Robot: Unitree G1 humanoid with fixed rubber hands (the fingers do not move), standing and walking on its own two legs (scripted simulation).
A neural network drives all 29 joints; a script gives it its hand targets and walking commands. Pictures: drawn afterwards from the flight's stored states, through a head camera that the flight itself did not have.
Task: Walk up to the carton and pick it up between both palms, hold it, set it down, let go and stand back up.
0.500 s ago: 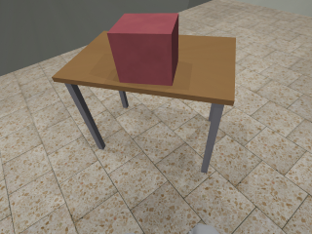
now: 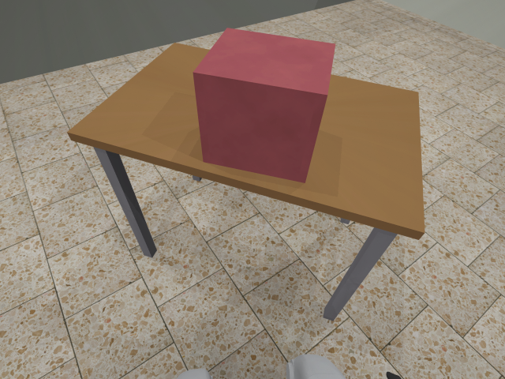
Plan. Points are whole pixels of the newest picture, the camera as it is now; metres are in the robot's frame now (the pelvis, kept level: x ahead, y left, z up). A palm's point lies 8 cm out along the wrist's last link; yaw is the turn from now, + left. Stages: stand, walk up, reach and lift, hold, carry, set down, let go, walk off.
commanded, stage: walk up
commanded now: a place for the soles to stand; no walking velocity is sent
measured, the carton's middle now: (266, 105) +0.66 -0.01 +0.07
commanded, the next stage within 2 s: none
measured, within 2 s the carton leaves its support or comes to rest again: neither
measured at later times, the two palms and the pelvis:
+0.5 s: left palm (155, 339) +0.21 +0.19 -0.10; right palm (424, 377) +0.15 -0.27 -0.12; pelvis +0.06 -0.04 +0.00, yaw +3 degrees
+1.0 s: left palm out of the picture +0.04 +0.24 -0.11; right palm out of the picture +0.14 -0.26 -0.09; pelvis +0.06 -0.02 +0.02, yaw +6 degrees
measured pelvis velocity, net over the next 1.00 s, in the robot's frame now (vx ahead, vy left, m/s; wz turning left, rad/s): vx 0.06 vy -0.02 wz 0.11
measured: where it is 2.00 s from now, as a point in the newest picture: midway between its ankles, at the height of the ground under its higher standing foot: outside the picture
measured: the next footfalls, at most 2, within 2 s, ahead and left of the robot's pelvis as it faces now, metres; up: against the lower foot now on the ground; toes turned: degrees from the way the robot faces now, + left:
right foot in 0.16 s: +0.19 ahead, -0.16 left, +0.00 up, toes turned -6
right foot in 1.26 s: +0.22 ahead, -0.12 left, +0.00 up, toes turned -4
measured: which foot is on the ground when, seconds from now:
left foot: down 0.00-1.00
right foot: up 0.00-0.14, down 0.16-1.00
